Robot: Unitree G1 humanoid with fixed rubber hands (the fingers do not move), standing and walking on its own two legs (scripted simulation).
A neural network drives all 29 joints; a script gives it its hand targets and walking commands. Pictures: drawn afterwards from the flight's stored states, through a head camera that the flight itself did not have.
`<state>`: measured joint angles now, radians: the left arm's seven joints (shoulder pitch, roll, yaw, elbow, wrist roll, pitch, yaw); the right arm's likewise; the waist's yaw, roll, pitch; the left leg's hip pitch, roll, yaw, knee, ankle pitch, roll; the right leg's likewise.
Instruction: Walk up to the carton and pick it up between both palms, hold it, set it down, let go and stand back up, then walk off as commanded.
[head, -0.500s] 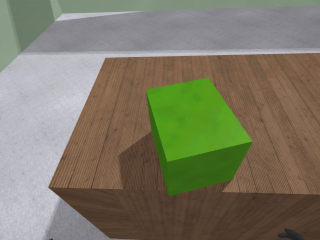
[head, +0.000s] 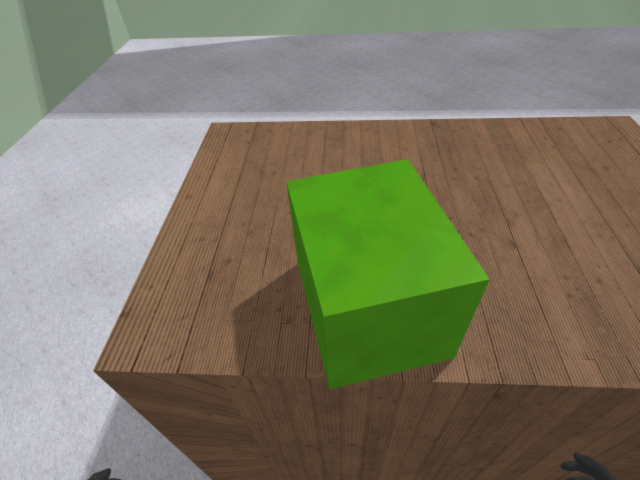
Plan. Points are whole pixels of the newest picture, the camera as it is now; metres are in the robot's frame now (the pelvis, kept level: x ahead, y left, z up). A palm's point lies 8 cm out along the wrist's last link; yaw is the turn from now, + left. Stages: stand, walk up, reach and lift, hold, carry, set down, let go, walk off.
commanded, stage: walk up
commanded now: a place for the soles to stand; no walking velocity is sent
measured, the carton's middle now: (370, 269) +0.41 -0.04 +0.05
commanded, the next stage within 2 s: reach and lift in 1.36 s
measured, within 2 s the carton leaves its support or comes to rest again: neither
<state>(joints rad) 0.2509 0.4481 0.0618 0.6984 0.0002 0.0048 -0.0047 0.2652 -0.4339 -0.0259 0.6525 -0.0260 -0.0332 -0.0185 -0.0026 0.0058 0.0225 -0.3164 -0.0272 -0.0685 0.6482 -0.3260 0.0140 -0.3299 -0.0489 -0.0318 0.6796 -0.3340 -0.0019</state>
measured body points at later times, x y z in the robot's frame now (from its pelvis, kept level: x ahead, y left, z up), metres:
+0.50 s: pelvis -0.03 -0.01 +0.00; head -0.02 -0.02 +0.45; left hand +0.09 +0.32 -0.08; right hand +0.09 -0.33 -0.09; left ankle +0.01 +0.13 -0.72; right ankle +0.01 -0.13 -0.72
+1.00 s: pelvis -0.02 -0.01 +0.00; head +0.00 -0.02 +0.45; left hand +0.10 +0.32 -0.08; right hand +0.10 -0.33 -0.09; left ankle +0.01 +0.13 -0.72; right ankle +0.01 -0.13 -0.72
